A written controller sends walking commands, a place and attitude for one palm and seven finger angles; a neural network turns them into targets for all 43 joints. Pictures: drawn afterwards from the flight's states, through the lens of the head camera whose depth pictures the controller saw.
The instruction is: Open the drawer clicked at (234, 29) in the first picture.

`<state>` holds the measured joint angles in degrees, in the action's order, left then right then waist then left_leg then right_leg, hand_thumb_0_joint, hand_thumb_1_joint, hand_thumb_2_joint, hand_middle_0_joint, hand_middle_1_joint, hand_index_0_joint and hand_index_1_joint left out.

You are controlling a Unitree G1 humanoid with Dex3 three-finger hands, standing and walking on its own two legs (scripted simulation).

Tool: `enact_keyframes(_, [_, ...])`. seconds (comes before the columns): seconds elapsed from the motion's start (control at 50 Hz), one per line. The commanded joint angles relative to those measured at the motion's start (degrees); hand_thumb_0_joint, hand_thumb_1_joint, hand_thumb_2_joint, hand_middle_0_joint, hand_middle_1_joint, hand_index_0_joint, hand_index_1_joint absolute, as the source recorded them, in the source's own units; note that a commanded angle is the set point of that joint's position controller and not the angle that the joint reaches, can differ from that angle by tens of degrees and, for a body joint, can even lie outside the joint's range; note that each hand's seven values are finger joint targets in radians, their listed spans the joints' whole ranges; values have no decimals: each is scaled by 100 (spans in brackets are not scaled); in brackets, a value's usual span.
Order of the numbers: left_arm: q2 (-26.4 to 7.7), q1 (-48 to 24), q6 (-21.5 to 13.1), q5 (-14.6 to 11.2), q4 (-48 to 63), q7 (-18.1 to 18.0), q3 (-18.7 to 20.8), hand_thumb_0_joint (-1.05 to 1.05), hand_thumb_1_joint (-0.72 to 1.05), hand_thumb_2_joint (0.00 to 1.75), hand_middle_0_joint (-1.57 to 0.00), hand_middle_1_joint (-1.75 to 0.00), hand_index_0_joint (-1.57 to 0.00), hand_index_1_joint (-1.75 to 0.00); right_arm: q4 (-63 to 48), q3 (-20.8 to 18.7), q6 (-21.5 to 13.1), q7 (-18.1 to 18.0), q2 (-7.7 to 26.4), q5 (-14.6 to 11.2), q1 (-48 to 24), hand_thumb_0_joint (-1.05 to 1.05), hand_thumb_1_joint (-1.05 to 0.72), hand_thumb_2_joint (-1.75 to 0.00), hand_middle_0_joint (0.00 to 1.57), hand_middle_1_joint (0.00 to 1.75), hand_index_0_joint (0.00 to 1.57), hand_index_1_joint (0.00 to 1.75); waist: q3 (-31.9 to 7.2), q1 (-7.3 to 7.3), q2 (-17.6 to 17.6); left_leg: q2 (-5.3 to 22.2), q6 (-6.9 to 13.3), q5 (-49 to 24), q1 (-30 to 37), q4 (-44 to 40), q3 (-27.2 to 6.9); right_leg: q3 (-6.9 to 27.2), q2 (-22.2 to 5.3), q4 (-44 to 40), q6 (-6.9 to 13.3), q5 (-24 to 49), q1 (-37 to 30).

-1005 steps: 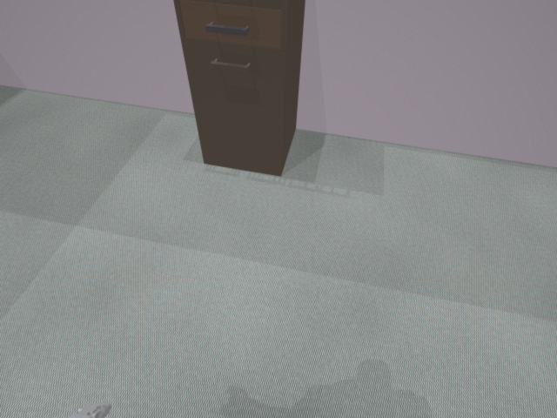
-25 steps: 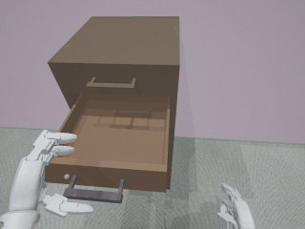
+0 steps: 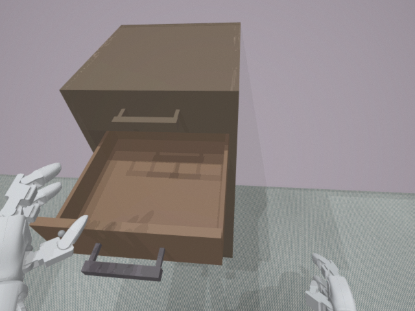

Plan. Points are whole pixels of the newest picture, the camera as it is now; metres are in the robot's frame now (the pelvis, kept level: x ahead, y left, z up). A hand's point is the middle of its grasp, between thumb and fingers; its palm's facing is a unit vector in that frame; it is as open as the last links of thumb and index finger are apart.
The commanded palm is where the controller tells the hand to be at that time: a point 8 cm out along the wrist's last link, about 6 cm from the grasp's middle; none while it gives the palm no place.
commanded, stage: draw the hand back to the body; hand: left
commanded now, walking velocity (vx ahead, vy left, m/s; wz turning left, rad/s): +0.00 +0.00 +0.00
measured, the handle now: (125, 260) +0.22 +0.20 -0.03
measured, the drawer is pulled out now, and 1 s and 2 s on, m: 0.29 0.29 0.29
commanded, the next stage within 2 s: step back with the hand held close in 0.32 s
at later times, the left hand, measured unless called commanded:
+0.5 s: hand (57, 233) +0.18 +0.23 +0.16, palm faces +0.38 -0.81 -0.44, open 7.5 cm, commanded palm +0.12 +0.27 +0.17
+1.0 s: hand (27, 263) +0.14 +0.26 +0.15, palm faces +0.30 -0.81 -0.51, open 7.4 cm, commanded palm +0.07 +0.30 +0.17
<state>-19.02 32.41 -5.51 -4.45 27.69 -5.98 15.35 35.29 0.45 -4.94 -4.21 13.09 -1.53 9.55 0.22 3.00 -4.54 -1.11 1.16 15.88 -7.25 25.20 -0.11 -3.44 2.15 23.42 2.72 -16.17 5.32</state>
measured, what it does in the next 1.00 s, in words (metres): shifts its weight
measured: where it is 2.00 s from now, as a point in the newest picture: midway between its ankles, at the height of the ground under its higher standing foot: outside the picture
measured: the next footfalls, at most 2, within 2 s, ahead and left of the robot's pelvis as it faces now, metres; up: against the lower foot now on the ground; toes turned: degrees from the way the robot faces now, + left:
right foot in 1.64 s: -0.28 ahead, -0.15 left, +0.00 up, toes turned +11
left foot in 1.92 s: -0.18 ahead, +0.08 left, +0.00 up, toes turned +3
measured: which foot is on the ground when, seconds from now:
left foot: down 0.00-1.00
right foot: down 0.00-1.00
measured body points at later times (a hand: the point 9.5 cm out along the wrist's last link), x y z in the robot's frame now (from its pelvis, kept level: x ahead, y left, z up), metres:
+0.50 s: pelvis -0.01 -0.01 +0.00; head -0.01 -0.04 +0.45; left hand +0.15 +0.27 +0.18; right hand +0.19 -0.23 -0.09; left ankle -0.02 +0.11 -0.74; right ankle -0.04 -0.08 -0.74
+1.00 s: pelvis -0.06 +0.02 -0.01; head -0.02 +0.03 +0.44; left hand +0.12 +0.30 +0.18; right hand +0.13 -0.21 -0.09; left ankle -0.02 +0.11 -0.74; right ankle -0.04 -0.08 -0.74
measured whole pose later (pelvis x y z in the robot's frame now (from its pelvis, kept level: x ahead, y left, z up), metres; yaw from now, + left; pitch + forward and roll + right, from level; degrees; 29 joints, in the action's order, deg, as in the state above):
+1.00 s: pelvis -0.06 +0.02 -0.01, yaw +0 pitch +3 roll +0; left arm -24.3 37.6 -10.3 -3.0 36.9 -7.4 22.4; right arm 30.9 0.0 -1.6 -3.8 11.2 -1.2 9.3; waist 2.2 0.2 0.9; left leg -2.5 2.9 13.0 -21.0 31.2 0.8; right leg -3.2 0.3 31.4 1.2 -14.2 19.9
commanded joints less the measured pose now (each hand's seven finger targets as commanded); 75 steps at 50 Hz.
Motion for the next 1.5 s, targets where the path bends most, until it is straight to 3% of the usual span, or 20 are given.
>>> enact_keyframes(0.0, [-974, -328, -335, -18, 978, -141, 831, 0, 73, 82, -21, -41, -21, -41, -934, -175, -278, -38, 472, 30, -754, 0, -90, -90, 20, 30, 20, 30, -388, 7, 179, 217, 25, -1681, 346, -165, -38, 118, -354, -422, -152, 1696, 245])
enact_keyframes(0.1, [-915, -416, -351, -3, 1086, -135, 709, 0, 90, 90, -20, -30, -20, -30, -944, -155, -306, -19, 492, 40, -762, 0, -90, -90, 20, 30, 20, 30, -433, 4, 166, 203, 29, -1766, 373, -174, -72, 107, -360, -401, -150, 1755, 192])
enact_keyframes(0.4, [-919, -337, -343, -11, 960, -137, 759, 0, 90, 90, -20, -30, -20, -30, -927, -166, -264, -9, 457, 38, -810, 0, -90, -90, 20, 30, 20, 30, -381, 14, 139, 196, 35, -1640, 376, -199, -40, 146, -368, -491, -164, 1675, 194])
enact_keyframes(0.42, [-1821, -1238, -612, 17, 1766, -173, 1628, 0, 90, 90, -20, -30, -20, -30, -1225, -176, -169, 32, 574, -6, -534, 0, -90, -90, 20, 30, 20, 30, 151, -166, 332, 305, 135, -1338, -154, 18, -306, 751, -708, -749, -170, 2091, 649])
enact_keyframes(0.44, [-1396, -657, -659, 62, 1016, -113, 1362, 0, 90, 90, -20, -30, -20, -30, -1016, -196, -87, 41, 483, 36, -524, 0, -90, -90, 20, 30, 20, 30, 101, -219, 866, 280, 136, -1187, -207, 179, -341, 652, -825, -771, -173, 2130, 618])
enact_keyframes(0.46, [-1094, -265, -636, 82, 840, -66, 1119, 0, 90, 90, -20, -30, -20, -30, -1095, -242, -31, 56, 491, 8, -587, 0, -90, -90, 20, 30, 20, 30, -24, -237, 998, 277, 122, -1193, -203, 295, -275, 729, -921, -706, -191, 2381, 608])
enact_keyframes(0.52, [-979, 174, -740, 109, 1079, -34, 1004, 0, 90, 90, -20, -30, -20, -30, -1200, -295, 83, 85, 577, 8, -612, 0, -90, -90, 20, 30, 20, 30, -607, -252, 573, 287, 129, -1558, -226, 367, -195, 658, -1020, -370, -223, 2836, 328])
enact_keyframes(0.58, [-1143, 392, -764, 103, 1453, -89, 1122, 0, 90, 90, -20, -30, -20, -30, -1251, -339, 182, 64, 617, 11, -671, 0, -90, -90, 20, 30, 20, 30, -855, -253, 241, 399, 132, -1989, -253, 292, -246, 610, -957, -164, -233, 2752, 315])
enact_keyframes(0.7, [-1337, 658, -770, 95, 1868, -221, 1362, 0, 90, 90, -20, -30, -20, -30, -1340, -396, 287, -6, 605, 3, -595, 0, -90, -90, 20, 30, 20, 30, -1039, -261, 234, 649, 160, -2206, -618, 67, -609, 416, -730, 217, -172, 1985, 276])
enact_keyframes(0.88, [-1301, 688, -810, 118, 2114, -269, 1386, 0, 90, 90, -20, -30, -20, -30, -1356, -396, 67, -15, 661, 49, -518, 0, -90, -90, 20, 30, 20, 30, -915, -246, -176, 1031, 304, -1268, -1632, -400, -999, 416, -474, 887, -214, 869, 172])
enact_keyframes(1.0, [-1193, 539, -828, 141, 2019, -289, 1363, 0, 90, 90, -20, -30, -20, -30, -1329, -339, -34, 9, 650, 69, -426, 0, -90, -90, 20, 30, 20, 30, -572, -298, 98, 1064, 379, 305, -2597, -433, -1084, 586, -491, 970, -205, 481, 37])
enact_keyframes(1.04, [-1199, 511, -865, 153, 2021, -301, 1375, 0, 90, 90, -20, -30, -20, -30, -1338, -344, -68, 20, 623, 42, -400, 0, -90, -90, 20, 30, 20, 30, -553, -323, 290, 828, 318, 808, -2596, -118, -944, 852, -700, 625, -122, 438, 268])
enact_keyframes(1.1, [-1205, 432, -905, 121, 2073, -368, 1280, 0, 90, 90, -20, -30, -20, -30, -1203, -368, -71, 35, 577, 59, -278, 0, -90, -90, 20, 30, 20, 30, -559, -415, 857, 277, 86, 788, -1623, 1036, -529, 1584, -1367, -469, 245, -295, 1463])
enact_keyframes(1.14, [-1229, 346, -930, 117, 2101, -425, 1253, 0, 90, 90, -20, -30, -20, -30, -1084, -363, -65, 50, 543, 69, -277, 0, -90, -90, 20, 30, 20, 30, -594, -444, 1042, 105, -25, 474, -1067, 1750, -317, 1617, -1802, -702, 450, -277, 1957])
enact_keyframes(1.2, [-1260, 401, -918, 135, 2160, -461, 1309, 0, 90, 90, -20, -30, -20, -30, -1057, -331, -23, 17, 539, 99, -390, 0, -90, -90, 20, 30, 20, 30, -505, -424, 654, 338, 42, 60, -969, 785, -518, 1010, -1385, -234, 252, 120, 1869])
enact_keyframes(1.26, [-1409, 527, -1051, 215, 2243, -436, 1548, 0, 90, 90, -20, -30, -20, -30, -1233, -317, -124, -23, 593, 98, -586, 0, -90, -90, 20, 30, 20, 30, -554, -328, -895, 1606, 478, 410, -2546, -1112, -1796, 295, -241, 1701, -259, -356, 520])
enact_keyframes(1.28, [-1480, 364, -1052, 260, 2303, -445, 1591, 0, 90, 90, -20, -30, -20, -30, -1212, -331, -162, -40, 557, 175, -569, 0, -90, -90, 20, 30, 20, 30, -552, -328, -1115, 1858, 641, 194, -2652, -1349, -2113, 389, -167, 2447, -270, -816, 606])
enact_keyframes(1.34, [-1224, 592, -1061, 168, 2336, -408, 1408, 0, 90, 90, -20, -30, -20, -30, -970, -418, -338, 43, 490, 253, -233, 0, -90, -90, 20, 30, 20, 30, -1003, -268, -283, 1796, 744, -2851, -903, -402, -1629, 524, -210, 2583, -276, -1231, 1602])
enact_keyframes(1.38, [-1098, 708, -1020, 155, 2318, -354, 1246, 0, 90, 90, -20, -30, -20, -30, -903, -426, -403, 107, 519, 228, -249, 0, -90, -90, 20, 30, 20, 30, -1209, -257, -462, 1694, 665, -3827, -154, -194, -1283, 375, -177, 2296, -335, -1063, 1720])
enact_keyframes(1.48, [-1273, 567, -991, 97, 2444, -224, 1324, 0, 90, 90, -20, -30, -20, -30, -794, -369, -492, 190, 610, 250, -368, 0, -90, -90, 20, 30, 20, 30, -1221, -244, -806, 1562, 598, -3326, -69, -421, -1169, 233, -47, 1674, -377, -1017, 1414])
